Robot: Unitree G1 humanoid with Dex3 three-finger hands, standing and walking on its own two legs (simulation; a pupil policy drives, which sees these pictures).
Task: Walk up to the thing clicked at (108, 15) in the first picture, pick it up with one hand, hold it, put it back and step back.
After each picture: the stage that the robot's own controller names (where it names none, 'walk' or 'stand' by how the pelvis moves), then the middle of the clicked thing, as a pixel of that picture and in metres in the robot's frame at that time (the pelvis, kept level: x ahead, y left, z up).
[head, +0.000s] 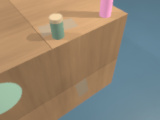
stand; out of the picture +0.90 -0.12 +0.10
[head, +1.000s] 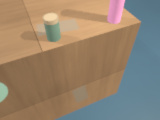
sink last; out of the picture +0.78 -0.12 +0.12
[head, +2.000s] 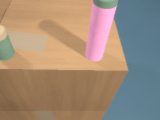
rise first; (98, 30) +0.48 +0.02 +0.13
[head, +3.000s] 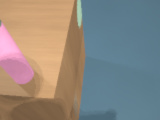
rise first; (7, 54) +0.36 +0.26 +0.13
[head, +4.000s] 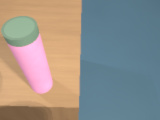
stand; (33, 62) +0.34 +0.15 +0.13
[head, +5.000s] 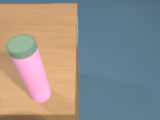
stand; (33, 73) +0.33 +0.18 +0.10
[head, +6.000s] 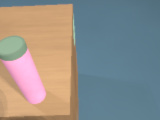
stand; (25, 75) +0.33 +0.19 +0.10
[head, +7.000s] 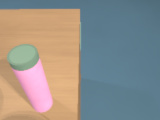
stand; (34, 83) +0.31 +0.17 +0.10
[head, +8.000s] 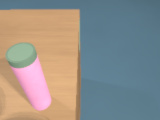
stand; (33, 81) +0.31 +0.17 +0.10
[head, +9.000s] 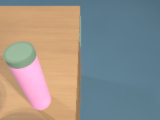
rise first; (32, 81) +0.31 +0.17 +0.10
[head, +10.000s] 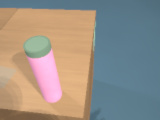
rise first; (46, 73) +0.34 +0.16 +0.10
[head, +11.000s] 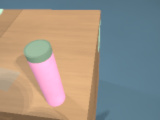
go down; (48, 77) +0.32 +0.15 +0.10
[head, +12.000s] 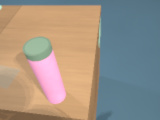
go down; (48, 75) +0.33 +0.15 +0.10
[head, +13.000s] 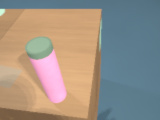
go down; (49, 74) +0.33 +0.15 +0.10
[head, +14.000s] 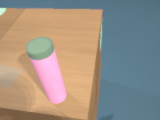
go down; (49, 74) +0.33 +0.16 +0.10
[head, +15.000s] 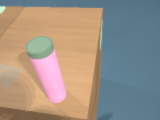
go down; (49, 74) +0.33 +0.16 +0.10
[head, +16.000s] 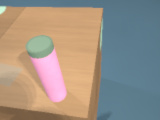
go down; (49, 73) +0.33 +0.16 +0.10
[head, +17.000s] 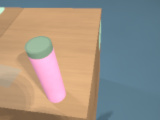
go down; (49, 74) +0.33 +0.16 +0.10
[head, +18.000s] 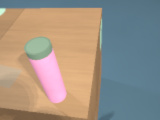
go down; (49, 74) +0.33 +0.16 +0.10
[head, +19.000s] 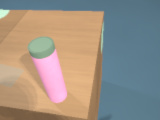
go down; (50, 73) +0.34 +0.16 +0.10
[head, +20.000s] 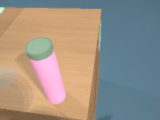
go down; (49, 75) +0.33 +0.16 +0.10
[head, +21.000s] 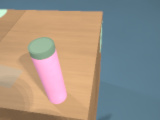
go down; (50, 74) +0.33 +0.16 +0.10
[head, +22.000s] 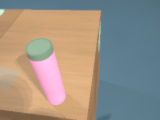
go down; (49, 76) +0.33 +0.16 +0.10
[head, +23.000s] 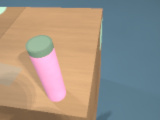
go down; (49, 72) +0.34 +0.16 +0.10
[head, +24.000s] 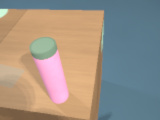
go down; (52, 74) +0.33 +0.15 +0.10
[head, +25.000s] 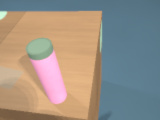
go down; (50, 75) +0.33 +0.16 +0.10
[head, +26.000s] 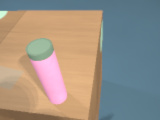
go down; (50, 75) +0.33 +0.16 +0.10
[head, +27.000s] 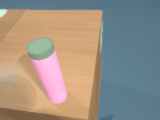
go down; (50, 74) +0.33 +0.16 +0.10
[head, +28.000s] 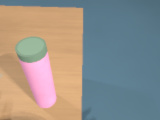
go down; (40, 77) +0.33 +0.14 +0.11
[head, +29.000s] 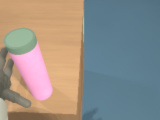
close in; (33, 70) +0.34 +0.16 +0.12
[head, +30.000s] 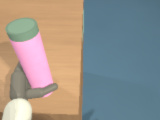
close; (35, 63) +0.35 +0.16 +0.14
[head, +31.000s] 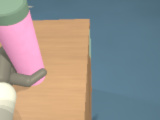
lift; (23, 49) +0.29 +0.15 +0.28
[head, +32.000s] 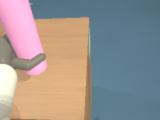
lift; (22, 33) +0.34 +0.16 +0.28
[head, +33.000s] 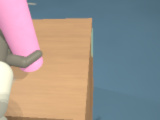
hold; (18, 29) +0.32 +0.17 +0.30
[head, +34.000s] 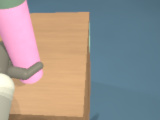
crouch; (20, 42) +0.32 +0.17 +0.26
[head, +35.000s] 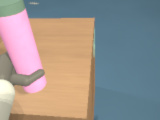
crouch; (23, 50) +0.31 +0.18 +0.24
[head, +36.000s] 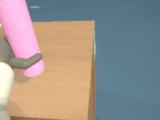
lower; (21, 35) +0.35 +0.19 +0.28
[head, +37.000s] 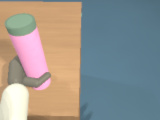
lower; (32, 57) +0.38 +0.17 +0.14
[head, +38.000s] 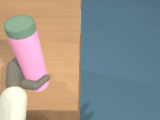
lower; (31, 59) +0.37 +0.17 +0.14
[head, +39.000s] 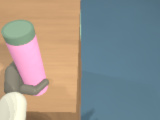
lower; (29, 64) +0.35 +0.17 +0.14
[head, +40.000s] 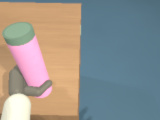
lower; (32, 65) +0.35 +0.17 +0.14
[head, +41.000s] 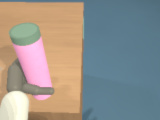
withdraw; (35, 66) +0.35 +0.16 +0.13
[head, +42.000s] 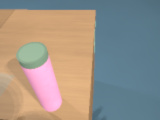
sink last; (43, 82) +0.30 +0.15 +0.12
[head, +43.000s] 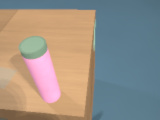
stand; (43, 74) +0.34 +0.16 +0.11
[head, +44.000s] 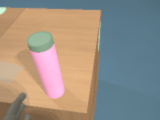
stand; (48, 69) +0.36 +0.16 +0.11
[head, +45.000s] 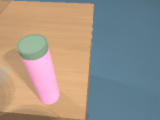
stand; (42, 74) +0.32 +0.15 +0.11
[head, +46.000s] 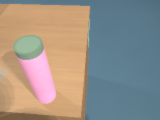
stand; (39, 74) +0.33 +0.16 +0.10
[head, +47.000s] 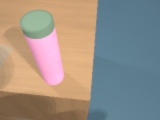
walk; (47, 54) +0.37 +0.13 +0.12
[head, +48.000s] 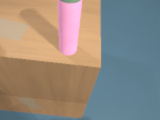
walk; (68, 24) +0.49 +0.09 +0.11
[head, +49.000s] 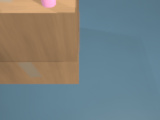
walk; out of the picture +0.77 +0.21 +0.13
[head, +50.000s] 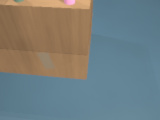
stand; out of the picture +0.98 +0.14 +0.12
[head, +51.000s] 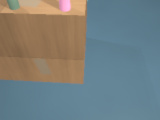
stand; out of the picture +0.97 +0.14 +0.10
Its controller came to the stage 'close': yes
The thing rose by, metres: 0.22
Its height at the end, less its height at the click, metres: +0.00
